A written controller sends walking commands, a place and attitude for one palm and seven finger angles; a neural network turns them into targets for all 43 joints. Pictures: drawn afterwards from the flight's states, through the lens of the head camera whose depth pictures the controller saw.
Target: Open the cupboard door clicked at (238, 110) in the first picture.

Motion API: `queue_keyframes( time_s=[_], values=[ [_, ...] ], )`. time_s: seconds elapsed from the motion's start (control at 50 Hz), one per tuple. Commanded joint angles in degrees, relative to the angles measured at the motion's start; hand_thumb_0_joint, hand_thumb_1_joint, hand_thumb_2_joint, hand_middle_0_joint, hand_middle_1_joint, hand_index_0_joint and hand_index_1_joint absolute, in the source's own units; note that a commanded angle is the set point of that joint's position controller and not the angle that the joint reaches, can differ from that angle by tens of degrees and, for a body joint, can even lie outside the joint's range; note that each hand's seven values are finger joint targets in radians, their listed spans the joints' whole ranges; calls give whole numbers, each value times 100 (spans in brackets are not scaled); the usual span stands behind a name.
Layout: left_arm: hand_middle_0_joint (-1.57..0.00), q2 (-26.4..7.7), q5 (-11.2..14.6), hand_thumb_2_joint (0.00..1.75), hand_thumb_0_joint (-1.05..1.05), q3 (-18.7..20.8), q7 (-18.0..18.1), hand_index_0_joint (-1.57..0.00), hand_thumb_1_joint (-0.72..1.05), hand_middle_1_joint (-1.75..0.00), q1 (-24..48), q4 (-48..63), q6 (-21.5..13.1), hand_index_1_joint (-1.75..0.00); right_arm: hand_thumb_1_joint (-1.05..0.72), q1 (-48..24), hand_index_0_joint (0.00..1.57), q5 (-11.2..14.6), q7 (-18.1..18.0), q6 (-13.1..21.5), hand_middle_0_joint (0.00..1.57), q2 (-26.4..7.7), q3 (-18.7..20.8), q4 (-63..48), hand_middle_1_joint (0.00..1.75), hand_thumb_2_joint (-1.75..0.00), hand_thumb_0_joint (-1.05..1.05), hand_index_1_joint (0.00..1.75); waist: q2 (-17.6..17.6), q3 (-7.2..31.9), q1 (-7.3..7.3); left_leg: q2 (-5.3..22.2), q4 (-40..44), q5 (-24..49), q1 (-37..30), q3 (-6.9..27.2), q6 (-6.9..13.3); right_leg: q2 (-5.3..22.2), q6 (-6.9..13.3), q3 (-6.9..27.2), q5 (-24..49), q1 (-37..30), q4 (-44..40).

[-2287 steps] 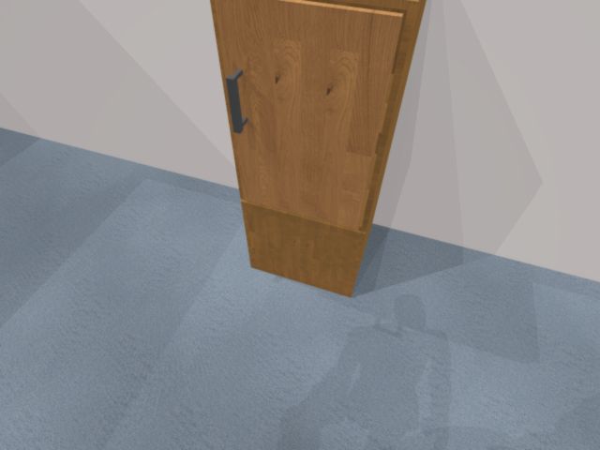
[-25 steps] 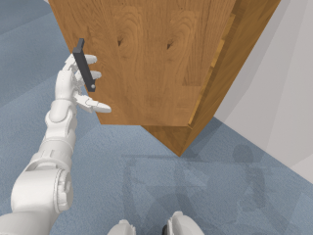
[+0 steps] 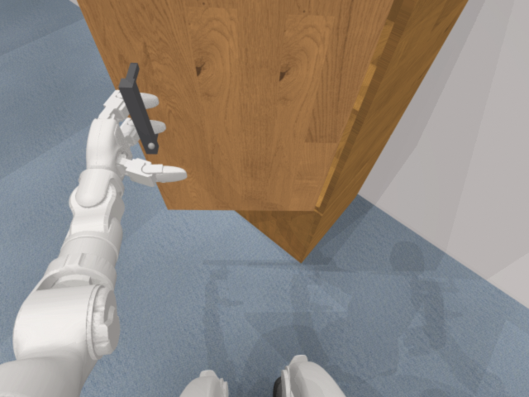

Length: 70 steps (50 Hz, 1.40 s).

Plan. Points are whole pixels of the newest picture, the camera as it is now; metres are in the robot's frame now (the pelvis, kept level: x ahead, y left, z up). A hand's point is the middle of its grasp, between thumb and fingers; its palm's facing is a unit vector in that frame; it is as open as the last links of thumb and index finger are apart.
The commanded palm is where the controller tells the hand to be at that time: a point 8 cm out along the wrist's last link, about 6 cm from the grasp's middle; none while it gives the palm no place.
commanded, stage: close the thumb around the handle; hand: left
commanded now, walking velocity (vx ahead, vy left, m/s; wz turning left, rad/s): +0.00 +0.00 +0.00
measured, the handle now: (143, 111) +0.54 +0.17 +0.08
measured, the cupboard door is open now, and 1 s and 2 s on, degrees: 41 53 84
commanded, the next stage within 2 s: pull the door open along its arc in 0.50 s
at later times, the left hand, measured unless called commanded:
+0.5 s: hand (154, 144) +0.48 +0.15 +0.07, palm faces -0.04 -1.00 -0.01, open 5.5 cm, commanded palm +0.46 +0.20 +0.08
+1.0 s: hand (157, 182) +0.41 +0.14 +0.07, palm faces -0.08 -1.00 +0.00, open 5.8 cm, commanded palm +0.36 +0.19 +0.08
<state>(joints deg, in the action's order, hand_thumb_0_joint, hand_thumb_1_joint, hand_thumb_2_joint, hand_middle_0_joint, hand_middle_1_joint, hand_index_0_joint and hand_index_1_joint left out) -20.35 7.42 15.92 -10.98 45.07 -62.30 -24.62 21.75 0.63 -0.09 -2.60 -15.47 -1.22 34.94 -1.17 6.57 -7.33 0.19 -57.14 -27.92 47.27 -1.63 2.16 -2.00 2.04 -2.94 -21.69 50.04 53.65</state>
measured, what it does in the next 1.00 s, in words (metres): stands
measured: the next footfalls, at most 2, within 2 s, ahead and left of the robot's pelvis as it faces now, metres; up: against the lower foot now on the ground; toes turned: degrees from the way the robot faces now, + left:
none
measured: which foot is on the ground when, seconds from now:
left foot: down 0.00-1.00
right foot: down 0.00-1.00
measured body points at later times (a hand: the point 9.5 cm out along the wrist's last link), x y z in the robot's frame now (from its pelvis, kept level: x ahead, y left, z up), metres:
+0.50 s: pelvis +0.00 +0.01 +0.00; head +0.10 +0.01 +0.44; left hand +0.48 +0.20 +0.07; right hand +0.03 -0.26 -0.12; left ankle -0.01 +0.09 -0.68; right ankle +0.04 -0.10 -0.68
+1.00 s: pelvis +0.02 +0.00 +0.01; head +0.09 +0.00 +0.46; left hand +0.41 +0.19 +0.07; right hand +0.08 -0.25 -0.10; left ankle -0.01 +0.09 -0.68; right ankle +0.04 -0.10 -0.68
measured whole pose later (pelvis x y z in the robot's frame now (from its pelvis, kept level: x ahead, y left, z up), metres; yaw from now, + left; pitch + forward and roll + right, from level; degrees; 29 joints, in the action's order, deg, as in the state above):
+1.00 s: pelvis +0.02 +0.00 +0.01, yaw -2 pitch +16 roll -1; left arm -12.8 10.7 10.7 -9.6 20.2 -35.0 -21.1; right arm 21.6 1.7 1.3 -3.6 -14.7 -0.3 30.5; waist -1.6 7.8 -4.7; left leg 0.5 -52.0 -27.8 39.8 -3.4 2.4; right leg -2.6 1.7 -0.9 -21.5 43.7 49.7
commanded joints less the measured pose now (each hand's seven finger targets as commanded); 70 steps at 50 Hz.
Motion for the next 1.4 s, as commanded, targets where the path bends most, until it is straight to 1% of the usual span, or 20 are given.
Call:
queue_keyframes(
  time_s=[0.0, 0.04, 0.06, 0.1, 0.24, 0.28, 0.34, 0.4, 0.52, 0.6, 0.8, 0.88, 0.96, 0.98, 1.0, 1.04, 1.1, 1.2, 1.28, 1.38],
  values=[
    [-34, -864, 50, 56, 0, -85, -16, -34, 12, -127, 2676, 1290, -413, -127, -90, 656, 20, 0, -23, 139, 20, -875, 313, -380, 30, -90, 0, 30, -313, 2398, -143, -20, 689, 2013, -1267, 352, -97, -13, -52, 245, 1671, -1414, -529],
    [-35, -1263, 51, 61, 0, 266, 26, -35, 23, -128, 2485, 1285, -439, -128, -90, 719, 20, -15, -41, 134, 20, -929, 323, -402, 30, -90, 0, 30, -183, 2535, -13, -37, 702, 2088, -1183, 361, -90, -20, -27, 247, 1750, -1651, -495],
    [-36, -1049, 31, 64, 0, 102, 10, -36, 28, -128, 2417, 1234, -414, -128, -90, 673, 20, -5, -32, 128, 20, -894, 315, -421, 30, -90, 0, 30, -255, 2509, -40, -37, 703, 2116, -1213, 332, -94, -15, -40, 256, 1798, -1601, -505],
    [-36, -1184, 21, 68, 0, 198, 23, -36, 40, -130, 2567, 1097, -379, -130, -90, 689, 20, -8, -45, 120, 20, -906, 308, -372, 30, -90, 0, 30, -91, 2281, -85, -41, 698, 1854, -954, 307, -72, -7, -58, 282, 1666, -1609, -546],
    [-39, -937, 33, 85, 0, 5, 26, -39, 79, -134, 2762, 1308, -433, -134, -90, 715, 20, -31, -41, 145, 20, -900, 323, -405, 30, -90, 0, 30, -469, 2575, -118, -2, 653, 2313, -1500, 433, -134, -19, -22, 180, 1697, -1260, -433],
    [-40, -964, 28, 90, 0, 50, 62, -40, 90, -135, 2697, 1068, -384, -135, -90, 722, 20, -34, -28, 132, 20, -918, 318, -343, 30, -90, 0, 30, -231, 2465, -140, 8, 637, 2105, -1340, 437, -131, -18, -46, 187, 1567, -1214, -465],
    [-40, -1225, -38, 90, 0, 207, 101, -40, 90, -135, 2781, 1094, -381, -135, -90, 743, 20, -40, -49, 128, 20, -933, 306, -399, 30, -90, 0, 30, -175, 2403, -107, -38, 674, 1915, -1069, 394, -87, -14, -35, 225, 1569, -1442, -468],
    [-40, -1124, -58, 90, 0, 127, 103, -40, 90, -135, 2806, 1265, -438, -135, -90, 741, 20, -51, -27, 123, 20, -920, 321, -377, 30, -90, 0, 30, -358, 2665, -76, -5, 634, 2226, -1376, 443, -139, -11, -26, 199, 1681, -1342, -405],
    [-40, -1088, -58, 90, 0, 124, 161, -40, 90, -135, 2715, 1106, -389, -135, -90, 734, 20, -41, -19, 92, 20, -907, 308, -374, 30, -90, 0, 30, -97, 2359, -120, -14, 668, 2038, -1111, 386, -104, -19, -50, 216, 1666, -1430, -480],
    [-40, -967, -48, 90, 0, 55, 150, -40, 90, -135, 2678, 1207, -421, -135, -90, 726, 20, -46, -18, 109, 20, -881, 311, -395, 30, -90, 0, 30, -233, 2521, -77, -22, 667, 2163, -1253, 383, -116, -22, -40, 215, 1735, -1463, -465],
    [-40, -657, 220, 90, 0, 11, 9, -40, 90, -135, 522, 2365, -247, -135, -90, 491, 20, 56, 72, 58, 20, -815, 375, -818, 30, -90, 0, 30, -102, 2660, 374, -23, 851, 2719, -1337, 181, -103, -32, -27, 229, 2422, -2250, -558],
    [-40, -332, 387, 90, 0, -153, 13, -40, 90, -135, -902, 3448, -131, -135, -90, 235, 20, 117, 110, 103, 20, -723, 390, -1091, 30, -90, 0, 30, 24, 2480, 581, -24, 1005, 2912, -1336, 78, -78, 1, -42, 247, 2712, -2654, -654],
    [-40, -96, 439, 90, 0, -334, 139, -40, 90, -135, -1982, 4530, -44, -135, -90, -33, 20, 140, 114, 183, 20, -637, 386, -1238, 30, -90, 0, 30, 3, 2191, 637, -21, 1110, 2939, -1424, 51, -78, 27, -57, 235, 2798, -2766, -711],
    [-40, 103, 791, 90, 0, 333, 907, -40, 90, -135, -1968, 4908, 21, -135, -90, -260, 20, 95, 119, 250, 20, -459, 369, -1259, 30, -90, 0, 30, 98, 2094, 1064, -27, 1201, 2834, -1247, 48, -183, 17, -37, 107, 2584, -2763, -736],
    [-40, 627, 644, 90, 0, -184, 1310, -40, 90, -135, -2344, 5036, 99, -135, -90, -345, 20, 47, 158, 321, 20, -433, 340, -1281, 30, -90, 0, 30, 75, 1929, 919, -50, 1218, 2627, -1346, 35, -202, 15, -55, 79, 2396, -2664, -759],
    [-40, 755, 358, 90, 0, -306, 1964, -40, 90, -135, -2778, 5322, 142, -135, -90, -414, 20, -40, 187, 378, 20, -448, 345, -1245, 30, -90, 0, 30, 408, 1745, 879, -29, 1191, 2525, -1285, 112, -209, 36, -47, 29, 2231, -2575, -731],
    [-40, 1306, -164, 90, 0, -834, 2821, -40, 90, -135, -2785, 5799, 175, -135, -90, -614, 20, -188, 224, 403, 20, -329, 330, -1202, 30, -90, 0, 30, 147, 1750, 830, -48, 1108, 2379, -1342, 118, -228, 121, -37, 72, 2123, -2446, -654],
    [-40, 2135, -1046, 90, 0, -1771, 4039, -40, 90, -135, -2849, 6021, 492, -135, -90, -902, 20, -359, 227, 334, 20, -209, 320, -1181, 30, -90, 0, 30, 236, 1696, 722, -76, 1045, 1975, -1390, 203, -203, 165, -12, 75, 1659, -2272, -688],
    [-40, 2645, -1368, 90, 0, -2575, 4198, -40, 90, -135, -3397, 6499, 738, -135, -90, -1011, 20, -386, 189, 264, 20, -162, 359, -1273, 30, -90, 0, 30, 420, 1849, 655, -62, 1036, 2109, -1598, 190, -177, 187, 6, 112, 1965, -2510, -762],
    [-40, 2998, -1353, 90, 0, -3154, 4077, -40, 90, -135, -4333, 7101, 902, -135, -90, -1203, 20, -358, 129, 274, 20, -41, 292, -1433, 30, -90, 0, 30, 622, 1486, 625, -79, 1076, 1980, -1606, 220, -147, 239, -11, 166, 2137, -2739, -949]
  ],
)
